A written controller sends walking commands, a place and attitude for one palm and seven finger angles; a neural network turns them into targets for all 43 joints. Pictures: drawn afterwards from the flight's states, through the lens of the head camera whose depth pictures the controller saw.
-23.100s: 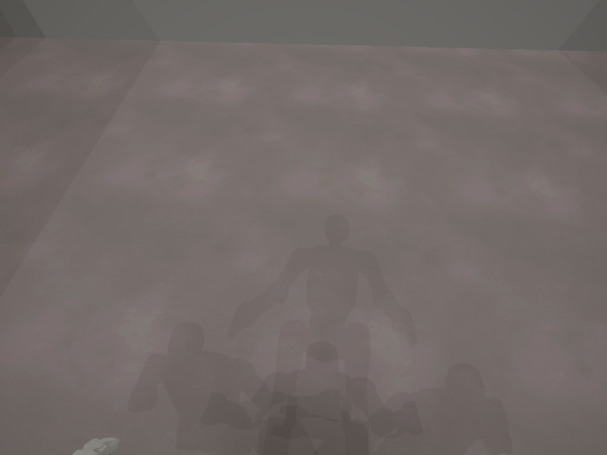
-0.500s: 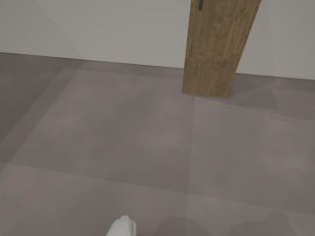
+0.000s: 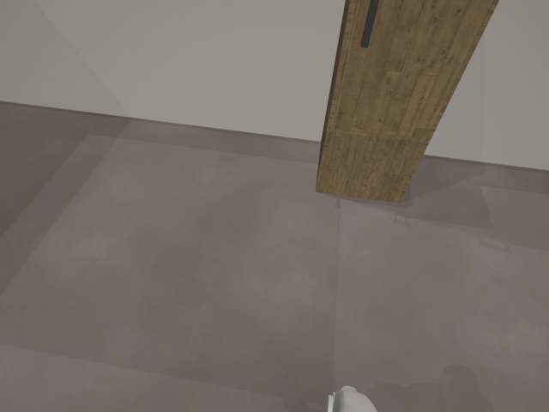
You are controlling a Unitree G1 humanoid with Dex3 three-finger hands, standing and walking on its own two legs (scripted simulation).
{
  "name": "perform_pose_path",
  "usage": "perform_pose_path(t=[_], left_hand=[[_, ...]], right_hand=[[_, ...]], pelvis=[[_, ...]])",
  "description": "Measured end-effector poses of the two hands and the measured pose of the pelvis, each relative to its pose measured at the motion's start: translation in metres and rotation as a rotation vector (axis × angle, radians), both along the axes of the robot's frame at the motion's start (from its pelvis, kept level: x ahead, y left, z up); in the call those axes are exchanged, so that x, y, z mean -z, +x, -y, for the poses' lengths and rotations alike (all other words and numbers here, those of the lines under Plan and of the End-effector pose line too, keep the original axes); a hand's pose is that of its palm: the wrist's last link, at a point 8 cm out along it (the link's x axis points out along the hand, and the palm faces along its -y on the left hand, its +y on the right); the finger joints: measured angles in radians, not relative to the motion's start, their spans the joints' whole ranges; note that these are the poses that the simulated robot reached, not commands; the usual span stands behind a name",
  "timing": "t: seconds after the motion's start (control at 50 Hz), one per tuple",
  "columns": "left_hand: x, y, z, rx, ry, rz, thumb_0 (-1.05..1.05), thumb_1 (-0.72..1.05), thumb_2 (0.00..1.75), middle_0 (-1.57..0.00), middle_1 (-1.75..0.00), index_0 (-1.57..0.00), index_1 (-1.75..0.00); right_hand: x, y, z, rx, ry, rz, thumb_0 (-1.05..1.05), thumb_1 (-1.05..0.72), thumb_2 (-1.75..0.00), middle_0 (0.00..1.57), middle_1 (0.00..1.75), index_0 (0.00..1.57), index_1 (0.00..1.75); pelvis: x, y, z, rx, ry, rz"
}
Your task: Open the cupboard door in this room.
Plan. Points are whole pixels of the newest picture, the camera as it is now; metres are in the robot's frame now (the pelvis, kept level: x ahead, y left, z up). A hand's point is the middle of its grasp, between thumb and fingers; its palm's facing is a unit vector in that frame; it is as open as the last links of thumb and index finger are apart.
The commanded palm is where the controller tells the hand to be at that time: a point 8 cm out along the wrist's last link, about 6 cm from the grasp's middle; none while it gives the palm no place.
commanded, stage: turn or walk to find it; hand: left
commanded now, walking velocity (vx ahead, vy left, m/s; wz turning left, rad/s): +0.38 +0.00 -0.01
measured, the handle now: (369, 21) +1.17 -0.22 +0.07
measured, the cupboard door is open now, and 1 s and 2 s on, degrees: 0 0 0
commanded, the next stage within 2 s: stand and wait in 0.02 s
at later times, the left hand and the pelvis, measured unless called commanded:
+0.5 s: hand (202, 371) +0.21 +0.14 -0.18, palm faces +0.06 -0.98 -0.20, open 7.2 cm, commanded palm none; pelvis +0.16 -0.04 -0.01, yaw +1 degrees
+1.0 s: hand (190, 394) +0.18 +0.16 -0.18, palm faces +0.04 -0.99 -0.16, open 7.3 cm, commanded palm none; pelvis +0.22 -0.01 +0.00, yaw +0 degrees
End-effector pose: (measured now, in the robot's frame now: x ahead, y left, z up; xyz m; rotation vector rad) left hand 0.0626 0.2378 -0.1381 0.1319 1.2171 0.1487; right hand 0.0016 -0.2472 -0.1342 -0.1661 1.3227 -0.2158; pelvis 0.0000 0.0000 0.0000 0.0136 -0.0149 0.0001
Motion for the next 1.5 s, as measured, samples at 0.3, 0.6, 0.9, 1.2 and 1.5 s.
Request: perform_pose_path(t=[0.3,0.6,0.9,1.2,1.5], left_hand=[[-0.007,0.166,0.066,0.096,0.042,0.103,0.0,0.91,0.9,-0.19,-0.3,-0.2,-0.29],[0.021,0.125,0.042,-0.058,-0.034,-0.113,-0.01,0.93,0.9,-0.2,-0.3,-0.2,-0.3],[0.012,0.095,0.039,-0.057,-0.048,-0.306,0.0,0.91,0.9,-0.2,-0.3,-0.2,-0.3],[0.01,0.152,0.03,-0.019,-0.004,-0.205,0.0,0.91,0.9,-0.2,-0.3,-0.2,-0.29],[0.01,0.15,0.042,-0.026,-0.006,-0.208,0.0,0.92,0.9,-0.2,-0.3,-0.2,-0.3]], right_hand=[[0.032,0.066,0.025,0.068,0.109,-0.188,0.01,-0.92,-0.9,0.2,0.3,0.2,0.3],[0.005,0.205,0.012,-0.069,0.012,0.018,0.01,-0.94,-0.9,0.2,0.3,0.2,0.3],[0.004,0.224,-0.01,-0.043,0.022,-0.034,0.01,-0.95,-0.9,0.2,0.3,0.2,0.3],[0.014,0.197,-0.032,0.011,0.092,-0.12,0.01,-0.92,-0.9,0.2,0.3,0.2,0.3],[0.015,0.196,-0.024,0.018,0.099,-0.127,0.0,-0.91,-0.9,0.2,0.3,0.2,0.3]], pelvis=[[0.012,0.119,0.052,-0.003,0.008,0.025],[0.006,0.173,0.029,-0.017,-0.033,0.022],[-0.002,0.209,0.008,-0.001,-0.017,0.001],[0.0,0.223,0.009,0.005,-0.011,0.005],[0.0,0.226,0.019,0.001,-0.01,0.005]])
